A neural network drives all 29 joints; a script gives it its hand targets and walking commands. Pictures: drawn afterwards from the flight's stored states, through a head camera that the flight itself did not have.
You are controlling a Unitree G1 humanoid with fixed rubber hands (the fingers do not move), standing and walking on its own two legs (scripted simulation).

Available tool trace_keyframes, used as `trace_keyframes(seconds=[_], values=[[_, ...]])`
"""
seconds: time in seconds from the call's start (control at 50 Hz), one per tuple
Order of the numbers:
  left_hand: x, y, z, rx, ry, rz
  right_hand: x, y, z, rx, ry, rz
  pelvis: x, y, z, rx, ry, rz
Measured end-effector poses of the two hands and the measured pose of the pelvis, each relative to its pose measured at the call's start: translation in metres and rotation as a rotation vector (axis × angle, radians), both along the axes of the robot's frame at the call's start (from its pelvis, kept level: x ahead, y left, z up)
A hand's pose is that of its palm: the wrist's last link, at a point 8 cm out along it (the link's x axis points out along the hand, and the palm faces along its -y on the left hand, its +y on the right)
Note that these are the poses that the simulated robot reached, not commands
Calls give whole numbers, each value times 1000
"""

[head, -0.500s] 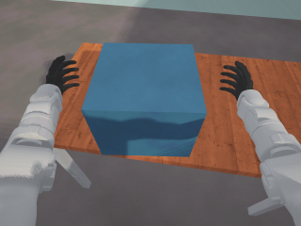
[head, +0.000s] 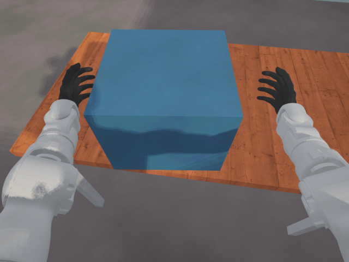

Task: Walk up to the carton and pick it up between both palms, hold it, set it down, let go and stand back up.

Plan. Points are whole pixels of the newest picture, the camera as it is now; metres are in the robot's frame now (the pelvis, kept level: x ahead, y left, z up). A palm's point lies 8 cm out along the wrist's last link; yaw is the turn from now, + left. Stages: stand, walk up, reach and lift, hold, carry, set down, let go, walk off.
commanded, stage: reach and lift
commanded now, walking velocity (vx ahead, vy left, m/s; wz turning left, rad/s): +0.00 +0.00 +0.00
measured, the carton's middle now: (167, 102) +0.50 +0.04 +0.04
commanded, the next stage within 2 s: none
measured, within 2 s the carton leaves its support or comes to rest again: neither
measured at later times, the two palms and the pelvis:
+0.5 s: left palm (80, 99) +0.46 +0.23 +0.11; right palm (262, 98) +0.46 -0.18 +0.11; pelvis +0.00 +0.00 +0.00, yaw +1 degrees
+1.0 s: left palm (84, 101) +0.45 +0.22 +0.11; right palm (254, 99) +0.46 -0.16 +0.10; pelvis +0.00 +0.00 +0.00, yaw +1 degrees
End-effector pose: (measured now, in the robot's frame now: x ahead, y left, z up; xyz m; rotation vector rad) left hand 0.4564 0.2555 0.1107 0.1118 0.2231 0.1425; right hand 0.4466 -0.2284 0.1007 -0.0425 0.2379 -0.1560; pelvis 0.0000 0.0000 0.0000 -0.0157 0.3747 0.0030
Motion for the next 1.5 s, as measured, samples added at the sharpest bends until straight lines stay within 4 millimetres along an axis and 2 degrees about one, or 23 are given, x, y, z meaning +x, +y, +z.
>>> trace_keyframes(seconds=[0.24,0.5,1.04,1.5], values=[[3,-22,-2,-17,-13,-37,5,30,0,10,-8,29,-3,1,-1,0,7,5],[0,-22,-2,-21,-9,-19,9,49,7,14,-2,26,1,4,2,-5,0,11],[-4,-33,-4,-27,-4,-21,9,70,4,34,3,38,2,3,5,-6,-18,21],[-4,-34,-4,-31,-5,-18,7,69,3,40,9,27,5,5,8,-7,-29,22]])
